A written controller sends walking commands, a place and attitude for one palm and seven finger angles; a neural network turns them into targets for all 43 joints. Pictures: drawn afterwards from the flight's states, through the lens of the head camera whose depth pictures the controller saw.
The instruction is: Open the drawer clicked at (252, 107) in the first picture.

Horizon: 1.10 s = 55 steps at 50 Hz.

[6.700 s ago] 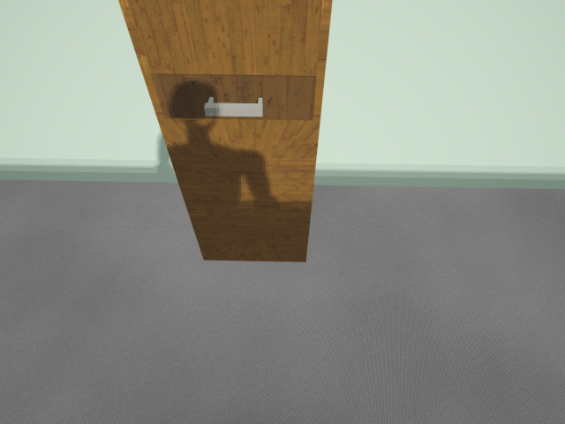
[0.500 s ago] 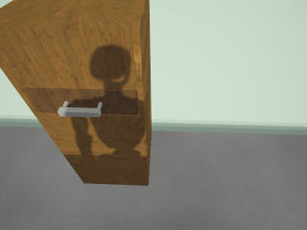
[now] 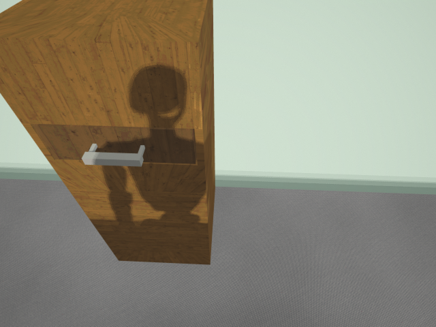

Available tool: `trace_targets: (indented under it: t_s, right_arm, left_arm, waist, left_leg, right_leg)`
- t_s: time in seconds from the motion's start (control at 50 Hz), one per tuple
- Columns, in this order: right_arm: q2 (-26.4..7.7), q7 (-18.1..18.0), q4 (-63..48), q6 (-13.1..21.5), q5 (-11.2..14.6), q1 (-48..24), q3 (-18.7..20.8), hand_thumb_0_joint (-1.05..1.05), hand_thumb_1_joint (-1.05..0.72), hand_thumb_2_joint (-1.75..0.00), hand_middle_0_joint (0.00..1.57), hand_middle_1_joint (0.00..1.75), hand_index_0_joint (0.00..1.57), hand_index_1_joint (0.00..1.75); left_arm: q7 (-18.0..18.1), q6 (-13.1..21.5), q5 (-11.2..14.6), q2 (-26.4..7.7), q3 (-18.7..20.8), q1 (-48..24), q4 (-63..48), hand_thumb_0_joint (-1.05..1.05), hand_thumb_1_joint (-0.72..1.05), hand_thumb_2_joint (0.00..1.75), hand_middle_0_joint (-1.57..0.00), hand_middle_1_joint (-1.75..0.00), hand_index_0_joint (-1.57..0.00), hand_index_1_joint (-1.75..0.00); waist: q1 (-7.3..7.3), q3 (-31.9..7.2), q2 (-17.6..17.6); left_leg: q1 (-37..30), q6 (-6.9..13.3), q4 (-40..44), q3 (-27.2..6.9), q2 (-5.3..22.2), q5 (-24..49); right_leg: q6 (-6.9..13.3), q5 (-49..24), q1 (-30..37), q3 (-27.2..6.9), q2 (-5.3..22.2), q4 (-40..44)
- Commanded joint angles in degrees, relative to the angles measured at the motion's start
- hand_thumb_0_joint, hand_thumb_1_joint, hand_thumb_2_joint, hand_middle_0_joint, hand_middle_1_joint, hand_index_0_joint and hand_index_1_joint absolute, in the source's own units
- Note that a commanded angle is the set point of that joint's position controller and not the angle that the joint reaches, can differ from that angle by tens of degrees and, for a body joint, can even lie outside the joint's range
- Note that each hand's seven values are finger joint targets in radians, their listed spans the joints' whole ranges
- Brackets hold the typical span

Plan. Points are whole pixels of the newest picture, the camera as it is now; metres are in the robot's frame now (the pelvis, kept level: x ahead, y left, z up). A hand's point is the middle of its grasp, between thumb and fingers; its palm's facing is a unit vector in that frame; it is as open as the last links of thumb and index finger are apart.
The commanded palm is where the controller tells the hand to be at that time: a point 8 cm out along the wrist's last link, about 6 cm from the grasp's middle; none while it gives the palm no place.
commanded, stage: shuffle to correct the standing spot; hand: left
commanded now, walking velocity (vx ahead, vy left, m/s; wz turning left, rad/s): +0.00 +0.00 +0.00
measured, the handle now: (115, 153) +0.50 +0.29 +0.00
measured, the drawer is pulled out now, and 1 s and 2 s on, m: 0.00 0.00 0.00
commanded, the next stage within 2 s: come to a stop and stand still in 0.42 s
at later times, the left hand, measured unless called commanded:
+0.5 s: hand out of the picture -0.06 +0.24 -0.18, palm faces +0.10 -0.97 -0.23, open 7.3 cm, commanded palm none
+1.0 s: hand out of the picture +0.01 +0.27 -0.18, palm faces -0.04 -0.98 -0.21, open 7.3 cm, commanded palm none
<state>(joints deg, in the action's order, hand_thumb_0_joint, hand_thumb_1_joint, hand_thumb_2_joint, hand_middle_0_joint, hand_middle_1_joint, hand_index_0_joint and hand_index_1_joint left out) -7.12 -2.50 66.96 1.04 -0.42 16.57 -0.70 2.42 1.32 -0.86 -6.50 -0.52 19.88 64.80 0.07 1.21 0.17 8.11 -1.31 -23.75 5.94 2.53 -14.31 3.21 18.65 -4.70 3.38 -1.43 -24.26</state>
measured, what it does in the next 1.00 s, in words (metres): steps on the spot: left foot, then right foot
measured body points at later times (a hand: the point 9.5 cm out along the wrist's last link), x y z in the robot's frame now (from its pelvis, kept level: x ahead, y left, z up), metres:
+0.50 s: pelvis -0.03 +0.05 +0.00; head +0.00 +0.06 +0.44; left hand -0.06 +0.29 -0.16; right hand +0.04 -0.19 -0.15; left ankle +0.00 +0.19 -0.72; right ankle -0.06 -0.07 -0.74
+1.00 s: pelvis -0.05 +0.09 -0.01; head -0.02 +0.08 +0.44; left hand +0.01 +0.32 -0.16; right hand -0.08 -0.14 -0.17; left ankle +0.00 +0.21 -0.74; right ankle -0.07 -0.01 -0.74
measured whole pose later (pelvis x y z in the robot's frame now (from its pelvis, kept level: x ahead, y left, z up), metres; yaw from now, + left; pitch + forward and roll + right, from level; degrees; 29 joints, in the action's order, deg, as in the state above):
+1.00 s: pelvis -0.05 +0.09 -0.01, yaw -2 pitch +1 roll +2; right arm -8.5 -2.0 62.7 0.1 -1.5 18.1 1.9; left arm 0.5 -1.4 -1.5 -10.1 2.8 13.1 58.4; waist -2.5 1.9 1.2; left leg 17.4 0.3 -27.0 5.7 1.1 -10.2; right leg 1.1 19.1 -12.8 1.7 1.0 -30.2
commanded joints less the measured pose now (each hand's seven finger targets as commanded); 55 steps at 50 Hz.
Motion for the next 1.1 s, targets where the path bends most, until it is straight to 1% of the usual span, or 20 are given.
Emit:
trace_targets:
  t_s: [0.0, 0.12, 0.18, 0.26, 0.32, 0.4, 0.48, 0.5, 0.52, 0.54, 0.58, 0.6, 0.68, 0.78, 0.88, 0.94, 0.98, 1.0, 1.04, 1.08]
  right_arm:
    - [-4.05, 0.05, -0.75, 0.38, -0.17, 4.06, 0.73, 0.0, -0.9, -0.9, 0.2, 0.3, 0.2, 0.3]
    - [-4.95, 0.23, -2.27, -0.26, -0.13, 3.59, 1.22, 0.0, -0.9, -0.9, 0.2, 0.3, 0.2, 0.3]
    - [-5.27, 0.44, -3.97, -1.17, -0.09, 2.45, 1.85, 0.0, -0.9, -0.9, 0.2, 0.3, 0.2, 0.3]
    - [-5.58, 0.71, -6.87, -2.1, -0.3, -1.26, 2.88, 0.0, -0.9, -0.9, 0.2, 0.3, 0.2, 0.3]
    - [-6.09, 1.05, -8.74, -2.44, -0.33, -3.28, 3.48, 0.0, -0.9, -0.9, 0.2, 0.3, 0.2, 0.3]
    - [-5.49, 2.11, -10.71, -2.68, 0.01, -3.75, 3.86, 0.0, -0.9, -0.9, 0.2, 0.3, 0.2, 0.3]
    - [-5.64, 2.27, -10.14, -1.94, 0.05, 0.86, 4.1, 0.0, -0.9, -0.9, 0.2, 0.3, 0.2, 0.3]
    - [-7.05, 2.14, -9.64, -1.52, -0.08, 2.75, 4.17, 0.0, -0.9, -0.9, 0.2, 0.3, 0.2, 0.3]
    - [-9.99, 1.93, -9.75, -1.0, -0.44, 4.25, 4.76, 0.0, -0.9, -0.9, 0.2, 0.3, 0.2, 0.3]
    - [-13.91, 1.74, -10.2, -0.86, -0.83, 5.44, 5.59, 0.0, -0.9, -0.9, 0.2, 0.3, 0.2, 0.3]
    - [-13.41, 1.4, -11.76, -0.66, -1.18, 1.99, 4.95, 0.0, -0.9, -0.9, 0.2, 0.3, 0.2, 0.3]
    - [-13.18, 1.19, -11.79, -0.07, -1.36, -0.79, 4.65, 0.0, -0.9, -0.9, 0.2, 0.3, 0.2, 0.3]
    - [-8.81, 0.84, -10.3, 0.65, -1.39, -1.72, 3.22, 0.0, -0.9, -0.9, 0.2, 0.3, 0.2, 0.3]
    - [-10.58, -0.05, -7.83, 0.46, -1.68, 4.08, 4.17, 0.0, -0.9, -0.9, 0.2, 0.3, 0.2, 0.3]
    - [-11.85, -0.16, -6.93, 0.09, -1.81, 3.77, 4.73, 0.0, -0.9, -0.9, 0.2, 0.3, 0.2, 0.3]
    - [-10.26, 0.23, -6.15, -0.25, -1.13, 2.83, 4.48, 0.0, -0.9, -0.9, 0.2, 0.3, 0.2, 0.3]
    - [-5.05, 0.77, -6.21, -0.33, -0.42, 2.68, 3.05, 0.0, -0.9, -0.9, 0.2, 0.3, 0.2, 0.3]
    - [-3.48, 0.98, -6.36, -0.41, -0.58, 1.91, 2.33, 0.0, -0.9, -0.9, 0.2, 0.3, 0.2, 0.3]
    - [-3.27, 1.05, -4.82, -1.01, -1.05, 2.1, 2.15, 0.0, -0.9, -0.9, 0.2, 0.3, 0.2, 0.3]
    - [-2.55, 0.85, -2.79, -0.86, -0.87, 4.69, 1.68, 0.0, -0.9, -0.9, 0.2, 0.3, 0.2, 0.3]
  left_arm:
    - [0.32, 0.73, 0.17, -5.15, 0.87, 5.57, -0.67, 0.0, 0.9, 0.9, -0.2, -0.3, -0.2, -0.3]
    - [0.76, 0.6, 0.15, -7.48, 1.97, 5.61, -1.82, 0.0, 0.9, 0.9, -0.2, -0.3, -0.2, -0.3]
    - [1.07, 0.17, 0.0, -9.31, 3.03, 5.59, -2.49, 0.0, 0.9, 0.9, -0.2, -0.3, -0.2, -0.3]
    - [1.39, -0.27, -0.49, -10.72, 4.39, 7.36, -2.76, 0.0, 0.9, 0.9, -0.2, -0.3, -0.2, -0.3]
    - [1.64, -0.53, -0.89, -11.17, 5.26, 5.97, -4.08, 0.0, 0.9, 0.9, -0.2, -0.3, -0.2, -0.3]
    - [1.25, -0.57, -1.34, -13.71, 6.09, 0.17, -7.02, 0.0, 0.9, 0.9, -0.2, -0.3, -0.2, -0.3]
    - [0.27, -1.3, -1.12, -15.31, 6.64, -2.8, -8.28, 0.0, 0.9, 0.9, -0.2, -0.3, -0.2, -0.3]
    - [0.11, -1.7, -0.99, -14.47, 6.48, -2.9, -8.66, 0.0, 0.9, 0.9, -0.2, -0.3, -0.2, -0.3]
    - [-0.06, -2.28, -0.85, -11.83, 6.03, -2.5, -9.35, 0.0, 0.9, 0.9, -0.2, -0.3, -0.2, -0.3]
    - [-0.26, -2.72, -0.6, -7.76, 5.06, -1.82, -10.17, 0.0, 0.9, 0.9, -0.2, -0.3, -0.2, -0.3]
    - [-0.19, -2.68, -0.71, -6.12, 4.17, -0.27, -9.65, 0.0, 0.9, 0.9, -0.2, -0.3, -0.2, -0.3]
    - [-0.52, -2.31, -0.88, -6.98, 4.23, -1.37, -8.27, 0.0, 0.9, 0.9, -0.2, -0.3, -0.2, -0.3]
    - [-1.83, -1.86, -0.91, -5.21, 3.26, 1.57, -5.57, 0.0, 0.9, 0.9, -0.2, -0.3, -0.2, -0.3]
    - [-2.39, -2.66, -1.09, -6.67, 3.59, -2.93, -8.03, 0.0, 0.9, 0.9, -0.2, -0.3, -0.2, -0.3]
    - [-2.3, -2.65, -0.45, -5.62, 3.64, -2.8, -8.62, 0.0, 0.9, 0.9, -0.2, -0.3, -0.2, -0.3]
    - [-1.88, -1.89, -0.35, -5.17, 3.56, 2.12, -6.08, 0.0, 0.9, 0.9, -0.2, -0.3, -0.2, -0.3]
    - [-1.1, -1.04, -0.47, -9.19, 3.46, 1.35, -5.58, 0.0, 0.9, 0.9, -0.2, -0.3, -0.2, -0.3]
    - [-1.01, -0.74, -0.14, -10.19, 3.28, 0.36, -5.69, 0.0, 0.9, 0.9, -0.2, -0.3, -0.2, -0.3]
    - [-0.92, -0.04, 0.08, -8.63, 2.88, -2.26, -5.48, 0.0, 0.9, 0.9, -0.2, -0.3, -0.2, -0.3]
    - [-0.84, 0.21, 0.35, -6.86, 2.14, -2.4, -4.59, 0.0, 0.9, 0.9, -0.2, -0.3, -0.2, -0.3]
  waist:
    - [0.26, 4.28, 0.63]
    - [0.96, 2.14, -0.45]
    - [1.49, 1.98, 2.95]
    - [3.71, 3.55, 9.46]
    - [3.57, 4.67, 7.88]
    - [1.67, 4.3, 7.58]
    - [-0.56, 1.27, 7.78]
    - [-1.27, 0.15, 4.84]
    - [-1.74, -1.46, -4.66]
    - [-1.65, -1.86, -17.73]
    - [-0.42, -0.3, -7.59]
    - [0.05, 0.04, -8.52]
    - [0.88, 1.1, -5.02]
    - [-2.06, 0.58, -3.8]
    - [-1.6, -1.5, -6.22]
    - [0.72, -3.72, -5.21]
    - [0.3, -1.75, 6.71]
    - [-0.03, -0.26, 8.32]
    - [-0.58, 2.54, 10.21]
    - [-1.55, 3.64, 5.81]
  left_leg:
    - [-0.86, 2.32, 2.57, -4.7, 4.02, 11.19]
    - [1.28, 1.67, 0.1, -3.63, 3.26, 12.5]
    - [5.78, 0.79, -3.27, -1.83, 1.64, 7.04]
    - [16.76, 0.27, -15.91, -2.12, -0.41, -10.92]
    - [21.46, 0.36, -26.95, -6.12, 0.05, -13.21]
    - [16.06, -0.11, -21.36, -6.92, 0.28, -10.38]
    - [1.14, -0.52, -6.17, -0.32, -3.61, 2.15]
    - [-3.2, -0.27, -2.52, -0.77, -2.54, 4.95]
    - [-5.58, 2.2, 0.99, -8.24, 3.88, 8.58]
    - [-2.84, 7.79, 7.14, -22.43, 14.95, 12.42]
    - [7.96, 12.69, 12.33, -25.73, 17.75, -6.25]
    - [9.67, 12.31, 14.14, -26.3, 15.94, -12.52]
    - [8.96, 10.06, 13.7, -18.63, 12.51, -5.15]
    - [1.3, 11.3, 11.78, -19.55, 15.22, 5.4]
    - [2.33, 10.97, 8.1, -17.9, 14.71, 13.77]
    - [7.57, 6.62, 3.62, -12.31, 9.38, 6.18]
    - [15.36, 1.63, -2.96, -4.82, 1.67, -2.72]
    - [13.45, 0.87, -4.98, -2.94, -0.01, -4.78]
    - [10.2, 0.86, -7.93, -3.79, 1.06, -3.37]
    - [6.23, 0.84, -4.94, -4.49, 1.39, 3.09]
  right_leg:
    - [-0.65, -19.64, -5.96, -6.54, 7.32, 4.98]
    - [0.29, -29.41, -3.63, -8.58, 10.32, 2.07]
    - [1.36, -33.1, -1.61, -11.44, 13.48, 1.41]
    - [7.15, -43.26, 2.22, -18.19, 20.94, 2.63]
    - [10.89, -41.29, 0.49, -19.06, 23.33, 3.17]
    - [8.82, -32.16, -6.53, -15.38, 22.18, 2.44]
    - [3.58, -20.33, -14.23, -10.09, 17.22, -2.78]
    - [2.35, -15.78, -16.55, -8.52, 14.53, -6.95]
    - [0.02, -4.7, -19.93, -3.98, 8.98, -15.17]
    - [-3.07, 17.0, -24.21, 1.09, 3.01, -26.82]
    - [-1.71, 15.13, -20.77, -4.41, 4.51, -35.33]
    - [-1.44, 11.41, -20.5, -5.31, 5.15, -36.31]
    - [-2.48, 3.84, -18.73, -3.73, 4.6, -31.41]
    - [-3.03, 6.78, -21.96, -3.88, 3.97, -26.18]
    - [-2.49, 8.14, -14.62, -3.1, 3.07, -14.46]
    - [-2.2, -4.79, -2.78, -1.73, 2.52, 1.37]
    - [1.12, -5.15, 1.02, -12.79, 11.85, 7.75]
    - [3.05, -4.07, -4.26, -14.96, 15.5, 10.12]
    - [3.87, -4.95, -9.54, -12.88, 13.16, 10.86]
    - [3.18, -8.04, -10.95, -10.21, 11.0, 9.02]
